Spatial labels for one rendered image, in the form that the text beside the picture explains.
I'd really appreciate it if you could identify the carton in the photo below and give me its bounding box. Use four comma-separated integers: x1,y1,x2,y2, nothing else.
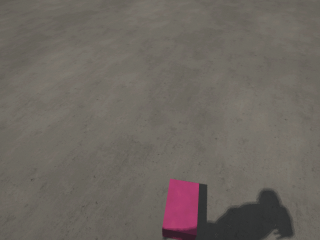
162,179,199,240

